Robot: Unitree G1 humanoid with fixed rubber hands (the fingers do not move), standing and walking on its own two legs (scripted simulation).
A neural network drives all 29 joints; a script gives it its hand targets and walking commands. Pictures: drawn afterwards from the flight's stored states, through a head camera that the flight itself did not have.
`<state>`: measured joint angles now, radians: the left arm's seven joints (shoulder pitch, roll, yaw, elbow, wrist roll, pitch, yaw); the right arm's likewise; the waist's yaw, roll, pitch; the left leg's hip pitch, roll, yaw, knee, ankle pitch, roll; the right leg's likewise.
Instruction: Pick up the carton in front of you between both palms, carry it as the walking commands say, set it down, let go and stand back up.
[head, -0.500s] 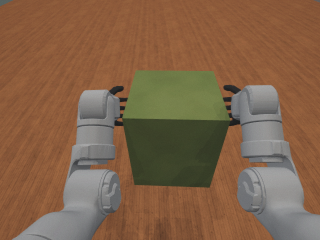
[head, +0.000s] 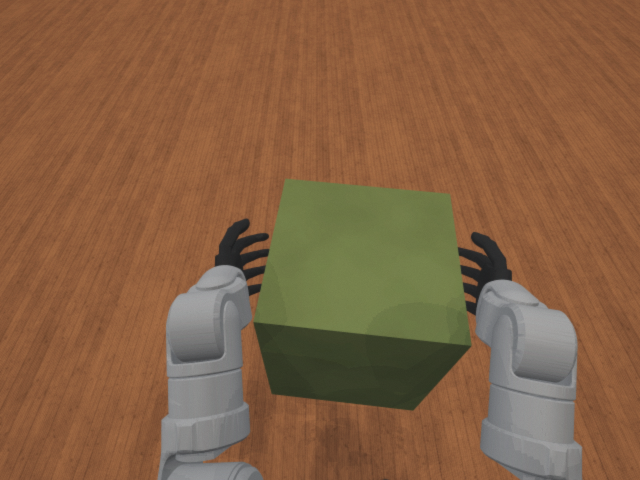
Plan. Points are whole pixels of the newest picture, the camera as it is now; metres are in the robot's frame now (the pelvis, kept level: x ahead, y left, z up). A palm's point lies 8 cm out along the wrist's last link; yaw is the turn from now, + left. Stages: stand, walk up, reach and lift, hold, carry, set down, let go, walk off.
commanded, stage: carry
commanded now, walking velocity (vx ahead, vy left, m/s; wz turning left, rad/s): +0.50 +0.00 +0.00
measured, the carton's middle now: (353, 302) +0.34 +0.00 +0.00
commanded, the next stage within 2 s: none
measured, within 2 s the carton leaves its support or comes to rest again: neither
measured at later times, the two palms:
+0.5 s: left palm (229, 154) +0.57 +0.20 +0.07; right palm (413, 154) +0.56 -0.10 +0.08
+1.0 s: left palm (252, 99) +0.69 +0.17 +0.10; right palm (421, 102) +0.68 -0.12 +0.09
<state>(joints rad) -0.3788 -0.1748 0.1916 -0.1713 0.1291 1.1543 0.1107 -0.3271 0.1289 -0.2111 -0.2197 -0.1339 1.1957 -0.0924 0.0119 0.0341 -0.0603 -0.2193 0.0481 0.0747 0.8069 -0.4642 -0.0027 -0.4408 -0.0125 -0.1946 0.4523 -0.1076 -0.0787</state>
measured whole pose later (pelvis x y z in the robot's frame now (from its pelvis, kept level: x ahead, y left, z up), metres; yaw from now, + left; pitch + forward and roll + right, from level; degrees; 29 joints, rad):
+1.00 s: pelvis +0.43 +0.03 +0.00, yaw -1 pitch +3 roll +0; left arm -0.18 -0.14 0.12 -0.19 0.15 1.19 0.07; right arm -0.17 0.13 -0.11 -0.20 -0.15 1.23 -0.10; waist 0.00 0.01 -0.19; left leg -0.25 0.07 0.18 0.54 -0.33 0.01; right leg -0.29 -0.06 -0.16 0.54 -0.28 0.00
